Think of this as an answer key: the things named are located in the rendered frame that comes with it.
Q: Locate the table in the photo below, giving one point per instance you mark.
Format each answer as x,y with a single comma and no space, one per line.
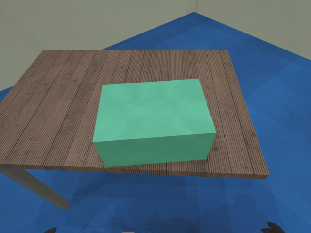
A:
48,118

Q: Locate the right robot hand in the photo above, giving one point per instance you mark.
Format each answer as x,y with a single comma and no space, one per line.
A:
273,228

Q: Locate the carton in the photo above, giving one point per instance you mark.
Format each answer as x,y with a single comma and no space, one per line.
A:
153,122

